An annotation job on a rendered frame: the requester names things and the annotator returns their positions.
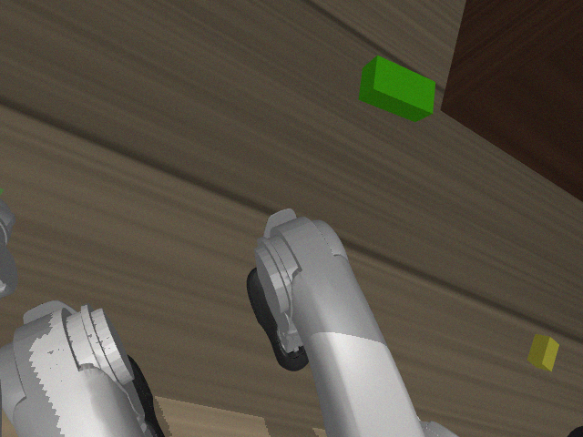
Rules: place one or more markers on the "right robot foot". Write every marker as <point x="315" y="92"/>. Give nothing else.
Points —
<point x="292" y="361"/>

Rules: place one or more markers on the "left robot foot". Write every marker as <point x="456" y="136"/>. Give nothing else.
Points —
<point x="146" y="400"/>

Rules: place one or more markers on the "right robot hand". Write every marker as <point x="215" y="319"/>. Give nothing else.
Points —
<point x="435" y="429"/>

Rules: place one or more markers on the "left robot arm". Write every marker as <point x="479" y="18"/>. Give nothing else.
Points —
<point x="8" y="271"/>

